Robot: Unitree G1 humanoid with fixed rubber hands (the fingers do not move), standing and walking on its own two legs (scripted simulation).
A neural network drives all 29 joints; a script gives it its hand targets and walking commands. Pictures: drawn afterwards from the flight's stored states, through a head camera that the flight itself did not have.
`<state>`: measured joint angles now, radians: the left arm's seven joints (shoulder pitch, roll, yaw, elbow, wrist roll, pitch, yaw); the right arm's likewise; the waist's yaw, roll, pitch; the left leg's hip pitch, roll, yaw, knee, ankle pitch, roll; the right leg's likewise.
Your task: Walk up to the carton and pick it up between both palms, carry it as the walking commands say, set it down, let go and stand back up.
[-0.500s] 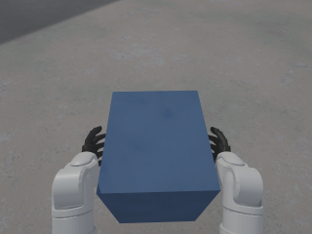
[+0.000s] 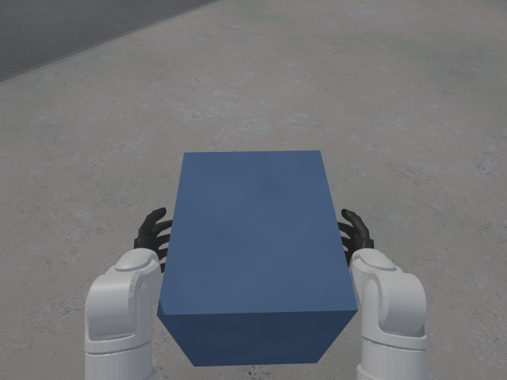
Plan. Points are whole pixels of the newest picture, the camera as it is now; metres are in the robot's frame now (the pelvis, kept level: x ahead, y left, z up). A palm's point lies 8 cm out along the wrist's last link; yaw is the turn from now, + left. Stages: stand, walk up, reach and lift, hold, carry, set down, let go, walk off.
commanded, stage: carry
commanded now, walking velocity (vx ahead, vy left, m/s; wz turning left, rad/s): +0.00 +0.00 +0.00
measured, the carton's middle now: (254, 263) +0.30 +0.00 +0.02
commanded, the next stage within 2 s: none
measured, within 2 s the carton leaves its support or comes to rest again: neither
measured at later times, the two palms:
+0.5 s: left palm (174, 170) +0.46 +0.15 +0.06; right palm (335, 167) +0.47 -0.14 +0.07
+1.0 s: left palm (191, 95) +0.67 +0.15 +0.08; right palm (322, 97) +0.69 -0.15 +0.08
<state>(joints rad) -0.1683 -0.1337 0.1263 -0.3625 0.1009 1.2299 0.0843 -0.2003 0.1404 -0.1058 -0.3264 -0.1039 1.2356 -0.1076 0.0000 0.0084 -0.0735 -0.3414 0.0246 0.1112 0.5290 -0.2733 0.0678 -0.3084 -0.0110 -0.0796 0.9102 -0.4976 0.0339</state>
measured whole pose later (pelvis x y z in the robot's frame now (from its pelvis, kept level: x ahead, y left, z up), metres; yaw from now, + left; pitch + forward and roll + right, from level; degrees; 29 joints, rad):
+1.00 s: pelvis +0.41 -0.01 +0.00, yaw +2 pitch +6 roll +3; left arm -0.17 -0.14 0.13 -0.35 0.10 1.23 0.09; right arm -0.20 0.14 -0.11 -0.33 -0.10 1.23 -0.11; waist 0.00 -0.04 -0.09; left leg -0.51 0.00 0.09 0.92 -0.49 -0.01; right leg -0.22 -0.06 -0.08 0.48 -0.37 -0.02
